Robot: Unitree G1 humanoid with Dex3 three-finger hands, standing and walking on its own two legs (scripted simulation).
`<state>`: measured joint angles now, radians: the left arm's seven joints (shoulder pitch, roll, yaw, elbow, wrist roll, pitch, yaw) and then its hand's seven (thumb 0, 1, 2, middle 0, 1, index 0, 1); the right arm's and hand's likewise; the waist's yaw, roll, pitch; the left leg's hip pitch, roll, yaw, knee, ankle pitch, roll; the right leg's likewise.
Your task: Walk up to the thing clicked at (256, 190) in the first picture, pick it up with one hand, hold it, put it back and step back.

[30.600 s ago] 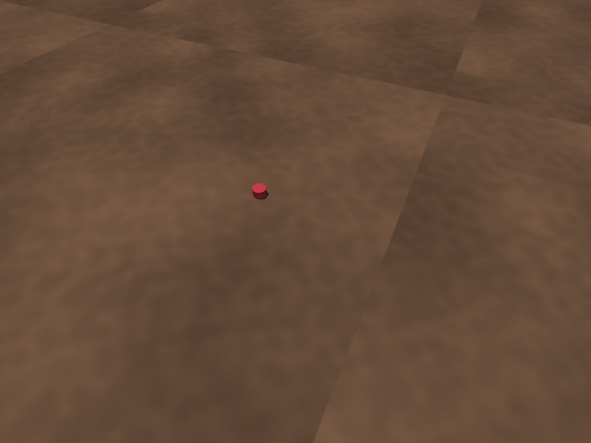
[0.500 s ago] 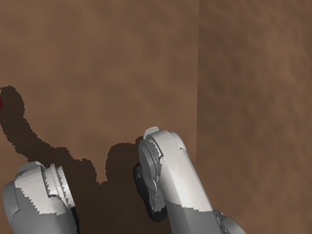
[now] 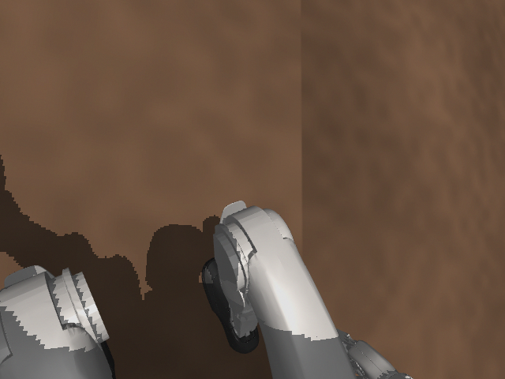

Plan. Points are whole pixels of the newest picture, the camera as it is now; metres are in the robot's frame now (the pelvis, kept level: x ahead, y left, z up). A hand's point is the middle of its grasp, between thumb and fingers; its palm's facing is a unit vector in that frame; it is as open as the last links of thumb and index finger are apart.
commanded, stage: rest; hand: left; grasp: from above
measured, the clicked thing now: out of the picture +0.47 +0.30 -0.27
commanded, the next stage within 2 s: open in 0.42 s
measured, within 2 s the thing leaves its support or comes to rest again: rests again in 0.28 s
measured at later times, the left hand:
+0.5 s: hand out of the picture +0.45 +0.29 -0.26, palm faces -0.44 -0.16 -0.88, open 8.6 cm
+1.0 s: hand out of the picture +0.46 +0.30 -0.26, palm faces -0.44 -0.15 -0.88, open 11.8 cm
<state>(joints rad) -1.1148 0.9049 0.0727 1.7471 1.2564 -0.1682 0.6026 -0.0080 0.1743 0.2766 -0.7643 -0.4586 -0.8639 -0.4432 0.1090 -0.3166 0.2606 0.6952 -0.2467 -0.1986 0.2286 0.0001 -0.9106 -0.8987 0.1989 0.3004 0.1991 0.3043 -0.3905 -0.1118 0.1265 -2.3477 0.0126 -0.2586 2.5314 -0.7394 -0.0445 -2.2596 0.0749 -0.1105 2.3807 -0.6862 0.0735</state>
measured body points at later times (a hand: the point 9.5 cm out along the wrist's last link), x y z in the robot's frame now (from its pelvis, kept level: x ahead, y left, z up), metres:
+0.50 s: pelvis +0.00 +0.01 +0.00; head +0.28 +0.13 +0.33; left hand +0.47 +0.30 -0.21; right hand +0.04 -0.25 -0.06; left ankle +0.06 +0.14 -0.27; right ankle +0.11 -0.13 -0.27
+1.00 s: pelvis -0.01 +0.01 +0.00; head +0.28 +0.13 +0.32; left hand +0.48 +0.31 -0.21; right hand +0.03 -0.24 -0.05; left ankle +0.06 +0.14 -0.27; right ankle +0.11 -0.13 -0.27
